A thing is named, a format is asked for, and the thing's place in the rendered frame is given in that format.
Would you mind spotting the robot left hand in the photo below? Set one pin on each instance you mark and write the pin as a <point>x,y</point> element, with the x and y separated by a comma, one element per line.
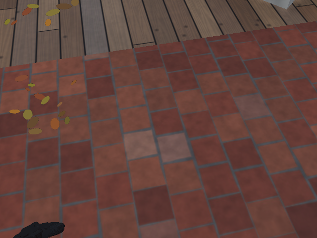
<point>41,230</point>

